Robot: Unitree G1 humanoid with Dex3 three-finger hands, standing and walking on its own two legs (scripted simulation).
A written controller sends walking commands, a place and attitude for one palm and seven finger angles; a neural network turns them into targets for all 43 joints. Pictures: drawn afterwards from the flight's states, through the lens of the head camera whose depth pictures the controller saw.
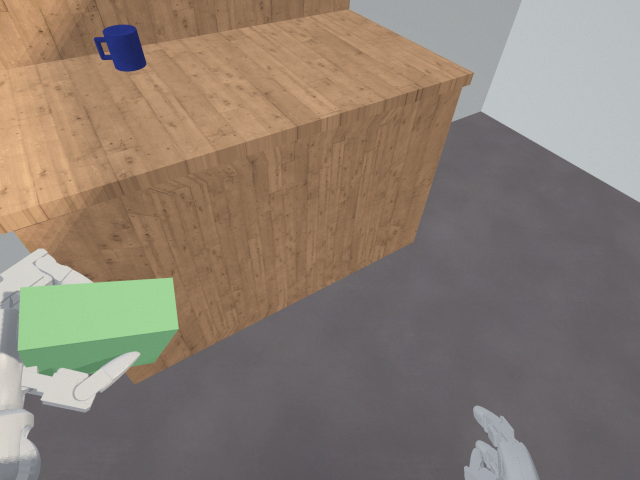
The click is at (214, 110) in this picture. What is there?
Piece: table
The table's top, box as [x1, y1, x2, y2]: [0, 9, 473, 234]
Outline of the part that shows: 473,73 349,9 143,45 142,49 146,60 146,65 143,68 135,71 119,71 114,67 112,60 102,60 98,53 1,70 0,232 1,234 467,85 469,84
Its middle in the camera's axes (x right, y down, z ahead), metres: -0.22 -0.42 +1.02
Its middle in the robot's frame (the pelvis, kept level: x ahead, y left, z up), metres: +1.03 +0.27 +0.01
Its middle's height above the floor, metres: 0.78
